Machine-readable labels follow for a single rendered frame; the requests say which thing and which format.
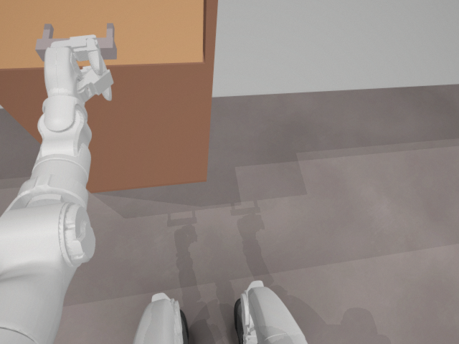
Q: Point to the cabinet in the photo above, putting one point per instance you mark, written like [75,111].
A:
[154,131]

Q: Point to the robot right shin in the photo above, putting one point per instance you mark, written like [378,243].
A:
[249,336]

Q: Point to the drawer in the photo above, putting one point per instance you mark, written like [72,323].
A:
[146,31]

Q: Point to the left robot upper arm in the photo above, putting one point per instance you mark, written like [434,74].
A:
[41,248]

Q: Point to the robot left forearm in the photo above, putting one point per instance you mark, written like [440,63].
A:
[62,167]

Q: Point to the left robot hand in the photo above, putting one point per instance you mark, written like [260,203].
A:
[63,76]

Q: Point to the robot right thigh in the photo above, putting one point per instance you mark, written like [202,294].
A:
[273,322]

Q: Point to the handle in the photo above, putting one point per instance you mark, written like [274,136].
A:
[107,45]

